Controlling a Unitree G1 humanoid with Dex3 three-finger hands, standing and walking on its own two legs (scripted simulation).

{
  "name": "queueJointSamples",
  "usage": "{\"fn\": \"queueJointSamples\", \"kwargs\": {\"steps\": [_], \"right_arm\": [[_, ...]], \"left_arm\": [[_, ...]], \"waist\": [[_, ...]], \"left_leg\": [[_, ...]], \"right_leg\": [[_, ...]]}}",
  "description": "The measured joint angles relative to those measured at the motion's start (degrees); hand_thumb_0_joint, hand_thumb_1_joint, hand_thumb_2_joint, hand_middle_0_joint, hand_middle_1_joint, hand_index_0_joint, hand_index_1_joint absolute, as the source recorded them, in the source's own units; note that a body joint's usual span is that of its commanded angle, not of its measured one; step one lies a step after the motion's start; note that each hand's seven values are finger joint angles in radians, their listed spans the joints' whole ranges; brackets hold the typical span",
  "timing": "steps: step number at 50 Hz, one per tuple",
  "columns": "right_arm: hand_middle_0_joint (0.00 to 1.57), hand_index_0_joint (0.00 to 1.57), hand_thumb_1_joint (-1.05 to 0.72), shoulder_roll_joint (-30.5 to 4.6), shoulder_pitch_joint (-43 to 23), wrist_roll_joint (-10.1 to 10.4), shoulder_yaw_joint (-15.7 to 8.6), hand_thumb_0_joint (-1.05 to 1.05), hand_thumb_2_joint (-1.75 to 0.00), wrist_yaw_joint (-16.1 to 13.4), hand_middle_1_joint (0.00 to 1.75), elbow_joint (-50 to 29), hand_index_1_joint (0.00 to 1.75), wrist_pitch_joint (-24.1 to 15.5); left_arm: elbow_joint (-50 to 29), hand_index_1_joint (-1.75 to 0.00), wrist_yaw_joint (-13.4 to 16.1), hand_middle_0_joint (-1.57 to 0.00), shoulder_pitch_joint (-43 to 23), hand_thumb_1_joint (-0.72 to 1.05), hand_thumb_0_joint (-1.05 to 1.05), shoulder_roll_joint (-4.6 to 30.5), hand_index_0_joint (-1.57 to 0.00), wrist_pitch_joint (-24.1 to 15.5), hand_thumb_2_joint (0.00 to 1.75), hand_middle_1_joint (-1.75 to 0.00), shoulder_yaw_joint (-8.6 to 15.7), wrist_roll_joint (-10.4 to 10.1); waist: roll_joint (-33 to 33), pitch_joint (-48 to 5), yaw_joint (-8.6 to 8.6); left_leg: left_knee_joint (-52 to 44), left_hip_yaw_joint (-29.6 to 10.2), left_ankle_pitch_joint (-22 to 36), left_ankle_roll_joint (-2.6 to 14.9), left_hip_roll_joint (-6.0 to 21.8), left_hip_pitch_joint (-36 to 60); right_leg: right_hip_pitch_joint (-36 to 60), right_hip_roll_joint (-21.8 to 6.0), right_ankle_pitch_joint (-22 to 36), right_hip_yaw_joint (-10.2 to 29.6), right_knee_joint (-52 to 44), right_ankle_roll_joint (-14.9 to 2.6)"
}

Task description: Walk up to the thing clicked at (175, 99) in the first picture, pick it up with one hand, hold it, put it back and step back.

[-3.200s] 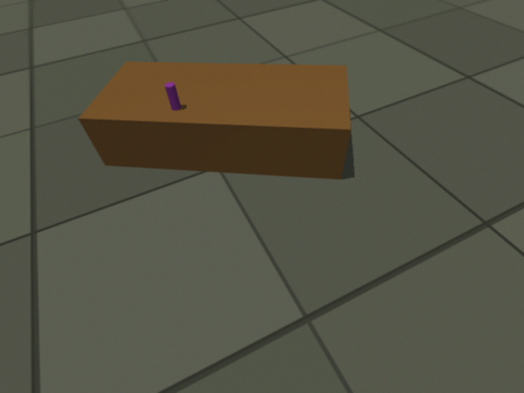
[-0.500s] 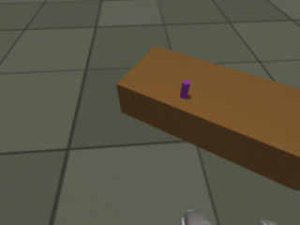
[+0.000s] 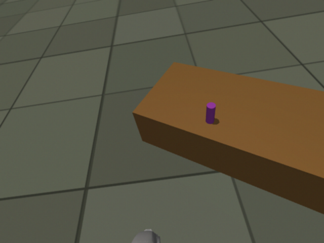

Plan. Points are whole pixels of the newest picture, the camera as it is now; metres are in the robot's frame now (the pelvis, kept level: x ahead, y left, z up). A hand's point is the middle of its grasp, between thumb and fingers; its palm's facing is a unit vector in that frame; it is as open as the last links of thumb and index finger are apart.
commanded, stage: walk up
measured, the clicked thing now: (210, 113) +0.83 -0.19 -0.38
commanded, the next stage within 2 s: none
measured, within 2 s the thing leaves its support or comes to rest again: neither
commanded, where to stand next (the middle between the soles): +0.24 +0.05 m, yaw -3 degrees
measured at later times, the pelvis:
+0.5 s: pelvis +0.13 +0.07 +0.00, yaw -2 degrees
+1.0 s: pelvis +0.13 +0.06 +0.00, yaw -3 degrees
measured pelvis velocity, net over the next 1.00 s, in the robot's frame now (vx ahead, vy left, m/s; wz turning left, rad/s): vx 0.13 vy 0.06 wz -0.06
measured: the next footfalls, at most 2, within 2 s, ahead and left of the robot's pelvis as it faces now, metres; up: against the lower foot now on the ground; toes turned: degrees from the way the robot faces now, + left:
left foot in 0.16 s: +0.19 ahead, +0.19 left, +0.00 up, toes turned -2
right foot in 0.62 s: +0.26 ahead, -0.06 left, +0.00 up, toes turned -4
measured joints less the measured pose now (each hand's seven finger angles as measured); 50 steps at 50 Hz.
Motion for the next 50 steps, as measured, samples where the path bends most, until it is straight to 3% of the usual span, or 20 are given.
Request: {"fn": "queueJointSamples", "kwargs": {"steps": [5,9,11,14,17,23,28,30,33,35,37,41,44,50], "right_arm": [[0.20,0.20,-0.90,0.1,-0.7,-0.6,-0.6,0.01,-0.90,0.7,0.30,1.3,0.30,0.0],[0.20,0.20,-0.90,0.6,-0.9,-0.9,-0.8,0.01,-0.90,0.7,0.30,1.8,0.30,-1.1],[0.20,0.20,-0.90,1.6,-1.2,-1.1,-0.6,0.01,-0.90,0.1,0.30,1.5,0.30,-2.2],[0.21,0.20,-0.90,2.3,-1.0,-0.3,-0.1,0.01,-0.90,-0.4,0.30,0.3,0.30,-3.0],[0.21,0.20,-0.90,3.5,0.1,0.1,0.8,0.00,-0.90,-1.1,0.30,0.0,0.30,-3.3],[0.21,0.20,-0.90,3.8,1.8,0.4,1.7,0.00,-0.90,-2.4,0.30,0.1,0.30,-3.2],[0.21,0.20,-0.90,3.5,0.8,0.5,2.2,0.01,-0.90,-3.5,0.30,0.5,0.30,-2.4],[0.21,0.20,-0.90,3.4,0.0,0.9,2.5,0.01,-0.90,-3.7,0.30,0.8,0.30,-1.7],[0.21,0.20,-0.90,3.2,-2.8,1.6,2.7,0.01,-0.90,-4.1,0.30,2.1,0.30,-0.4],[0.21,0.20,-0.90,3.7,-4.2,1.6,3.0,0.01,-0.90,-4.5,0.30,2.6,0.30,0.2],[0.21,0.20,-0.90,3.9,-5.2,1.7,3.4,0.01,-0.90,-4.3,0.30,3.6,0.30,0.3],[0.21,0.20,-0.90,3.9,-6.1,1.5,3.8,0.01,-0.90,-4.1,0.30,6.0,0.30,0.2],[0.21,0.20,-0.90,4.3,-6.0,0.7,3.8,0.00,-0.90,-4.3,0.30,8.5,0.30,-0.4],[0.21,0.20,-0.90,3.9,-4.0,-0.6,3.8,0.00,-0.90,-3.9,0.30,12.2,0.30,-0.6]], "left_arm": [[-0.2,-0.30,-0.4,-0.21,1.6,0.90,0.01,1.8,-0.21,0.2,0.89,-0.30,0.6,0.4],[0.5,-0.30,-0.4,-0.21,2.3,0.90,0.01,3.8,-0.21,1.1,0.89,-0.30,1.0,0.4],[1.4,-0.30,0.1,-0.21,2.1,0.90,0.01,4.6,-0.21,1.9,0.89,-0.30,1.3,0.4],[3.0,-0.30,0.7,-0.21,1.5,0.90,0.01,3.9,-0.21,3.0,0.89,-0.30,0.6,0.1],[3.3,-0.30,0.4,-0.21,0.4,0.91,0.01,3.9,-0.21,2.8,0.89,-0.30,0.3,-0.4],[2.6,-0.30,0.3,-0.21,-1.7,0.91,0.01,3.0,-0.21,3.3,0.89,-0.30,0.3,-0.5],[3.3,-0.30,1.0,-0.21,-4.7,0.91,0.01,1.7,-0.20,3.9,0.90,-0.30,0.3,-0.5],[3.5,-0.30,1.2,-0.21,-5.5,0.91,0.01,1.3,-0.20,3.7,0.90,-0.30,0.3,-0.4],[4.3,-0.30,1.5,-0.21,-7.3,0.91,0.01,-0.4,-0.20,3.4,0.90,-0.30,0.0,0.0],[4.4,-0.30,1.4,-0.21,-8.7,0.91,0.01,-1.0,-0.20,3.7,0.89,-0.30,-0.7,0.2],[4.4,-0.30,1.3,-0.21,-10.1,0.90,0.01,-1.7,-0.21,4.0,0.89,-0.30,-1.2,0.3],[4.3,-0.30,1.1,-0.21,-12.3,0.90,0.01,-2.6,-0.21,4.6,0.89,-0.30,-1.6,0.8],[5.2,-0.30,0.9,-0.21,-13.7,0.90,0.01,-2.4,-0.21,5.5,0.89,-0.30,-1.3,0.5],[9.1,-0.30,0.0,-0.21,-13.5,0.90,0.01,-2.7,-0.21,6.5,0.89,-0.30,-0.9,0.2]], "waist": [[-1.0,-0.7,0.65],[-3.3,-1.5,0.65],[-6.8,-0.9,0.72],[-6.8,-1.0,-0.71],[-7.8,-0.4,-1.52],[-7.8,1.2,-1.71],[-6.4,3.0,-1.82],[-5.7,3.2,-1.72],[-2.7,4.0,-1.43],[-2.5,4.1,-1.21],[-2.5,3.7,-0.89],[-2.8,2.3,-0.50],[-5.1,1.3,-0.29],[-6.5,-2.8,-0.69]], "left_leg": [[-12.2,1.4,3.4,-0.87,1.7,1.2],[-18.9,3.3,6.2,-0.33,0.3,5.9],[-16.4,5.7,4.6,-0.08,-1.8,6.5],[-15.3,6.2,1.9,0.85,-1.4,7.8],[-19.7,6.9,2.9,1.01,-2.1,11.5],[-24.4,8.5,2.9,1.77,-3.4,16.6],[-21.2,9.3,0.0,1.19,-3.4,16.5],[-17.8,9.6,-2.2,0.69,-3.2,15.4],[-11.2,7.7,-6.8,0.64,-1.4,13.0],[-8.6,5.6,-13.4,1.10,-2.8,11.7],[-8.3,4.4,-15.8,1.29,-3.5,11.2],[-12.5,2.8,-10.6,0.75,-3.7,12.2],[-18.2,3.2,-1.0,-0.76,-4.6,14.6],[-23.1,3.2,-1.8,-0.31,-4.4,16.4]], "right_leg": [[1.6,0.0,-3.1,-0.7,0.8,0.80],[1.4,-1.4,-8.3,-0.6,6.1,2.09],[-1.2,-3.6,-12.1,2.4,14.5,0.04],[-7.8,-0.1,-14.1,4.7,30.2,-1.49],[-12.6,0.8,-10.2,5.9,34.1,-1.53],[-16.8,-0.5,-5.5,6.1,26.3,0.41],[-14.4,-0.8,-0.8,3.7,15.6,0.04],[-11.3,-0.2,2.5,2.9,10.2,-0.59],[-10.0,2.1,0.9,2.2,9.3,-0.41],[-10.5,1.9,0.8,2.4,10.0,-0.89],[-10.6,1.6,1.3,2.5,9.4,-1.03],[-11.0,1.5,2.5,2.2,8.0,-0.82],[-10.8,0.6,2.6,2.8,8.2,-0.39],[-8.6,1.2,-0.6,3.1,2.8,0.18]]}}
